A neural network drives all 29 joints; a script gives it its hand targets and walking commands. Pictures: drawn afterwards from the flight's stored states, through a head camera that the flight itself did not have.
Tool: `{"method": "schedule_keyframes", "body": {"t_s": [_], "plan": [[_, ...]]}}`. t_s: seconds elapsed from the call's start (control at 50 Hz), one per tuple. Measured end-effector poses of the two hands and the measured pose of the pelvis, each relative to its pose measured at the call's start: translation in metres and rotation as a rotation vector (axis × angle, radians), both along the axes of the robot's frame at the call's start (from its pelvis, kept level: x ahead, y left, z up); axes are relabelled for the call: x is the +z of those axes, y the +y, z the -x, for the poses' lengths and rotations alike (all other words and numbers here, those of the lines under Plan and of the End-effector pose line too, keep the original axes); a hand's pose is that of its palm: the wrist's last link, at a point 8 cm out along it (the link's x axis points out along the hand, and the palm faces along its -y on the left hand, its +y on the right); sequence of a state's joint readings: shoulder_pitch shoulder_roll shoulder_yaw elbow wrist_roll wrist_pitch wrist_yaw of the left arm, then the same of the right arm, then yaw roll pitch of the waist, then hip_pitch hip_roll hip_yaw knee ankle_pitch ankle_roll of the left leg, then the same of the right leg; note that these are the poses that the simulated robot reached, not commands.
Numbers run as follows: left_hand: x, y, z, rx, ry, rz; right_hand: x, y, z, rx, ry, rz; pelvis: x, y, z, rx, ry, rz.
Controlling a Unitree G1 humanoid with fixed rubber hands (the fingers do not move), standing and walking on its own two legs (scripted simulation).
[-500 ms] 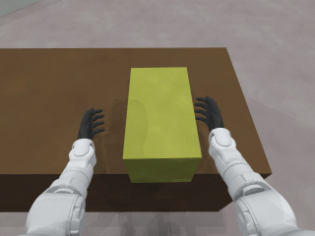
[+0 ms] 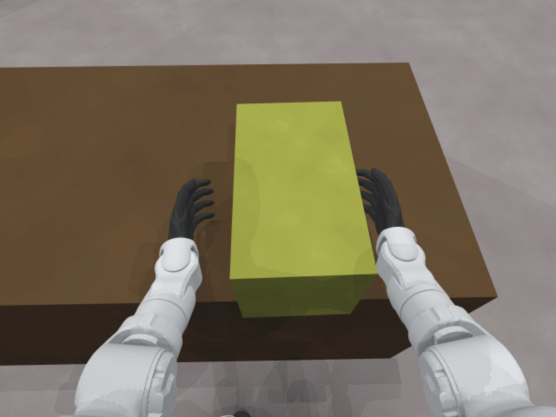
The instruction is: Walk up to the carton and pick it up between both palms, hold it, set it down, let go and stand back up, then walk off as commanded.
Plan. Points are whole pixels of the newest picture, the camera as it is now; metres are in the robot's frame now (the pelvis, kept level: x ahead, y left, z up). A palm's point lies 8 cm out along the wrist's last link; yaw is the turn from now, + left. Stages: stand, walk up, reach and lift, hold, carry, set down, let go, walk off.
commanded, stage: reach and lift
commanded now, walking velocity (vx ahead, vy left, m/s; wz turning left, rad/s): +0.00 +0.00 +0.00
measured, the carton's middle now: (292, 207) +0.45 -0.02 -0.02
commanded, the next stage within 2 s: none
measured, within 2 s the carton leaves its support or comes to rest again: leaves its support in 1.70 s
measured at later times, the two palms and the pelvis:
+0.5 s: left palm (205, 235) +0.39 +0.12 +0.00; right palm (380, 221) +0.40 -0.15 +0.01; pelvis +0.00 +0.00 +0.00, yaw +0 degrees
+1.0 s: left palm (205, 236) +0.39 +0.12 +0.00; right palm (379, 222) +0.40 -0.15 +0.01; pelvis +0.00 +0.00 +0.00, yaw +0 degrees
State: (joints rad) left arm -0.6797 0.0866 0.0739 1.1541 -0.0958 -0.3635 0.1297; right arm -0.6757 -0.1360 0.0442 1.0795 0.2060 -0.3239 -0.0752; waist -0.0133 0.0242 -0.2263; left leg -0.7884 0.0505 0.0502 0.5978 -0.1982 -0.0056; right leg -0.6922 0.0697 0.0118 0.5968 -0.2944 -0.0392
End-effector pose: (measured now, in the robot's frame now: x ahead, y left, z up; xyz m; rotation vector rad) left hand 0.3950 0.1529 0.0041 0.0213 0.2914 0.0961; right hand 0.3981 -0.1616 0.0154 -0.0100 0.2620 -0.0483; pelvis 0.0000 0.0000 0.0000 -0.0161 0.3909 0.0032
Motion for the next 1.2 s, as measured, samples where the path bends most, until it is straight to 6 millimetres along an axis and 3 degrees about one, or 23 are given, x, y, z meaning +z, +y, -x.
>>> {"method": "schedule_keyframes", "body": {"t_s": [0.12,1.2], "plan": [[-0.002,-0.029,0.001,-0.056,-0.007,-0.004,-0.004,0.008,-0.001,-0.061,-0.009,-0.063,0.000,-0.001,-0.003,0.000,0.004,-0.001],[-0.004,-0.033,0.009,0.041,-0.030,-0.003,-0.004,0.011,0.004,-0.074,-0.037,-0.026,0.000,-0.001,-0.005,-0.001,0.007,-0.002]]}}
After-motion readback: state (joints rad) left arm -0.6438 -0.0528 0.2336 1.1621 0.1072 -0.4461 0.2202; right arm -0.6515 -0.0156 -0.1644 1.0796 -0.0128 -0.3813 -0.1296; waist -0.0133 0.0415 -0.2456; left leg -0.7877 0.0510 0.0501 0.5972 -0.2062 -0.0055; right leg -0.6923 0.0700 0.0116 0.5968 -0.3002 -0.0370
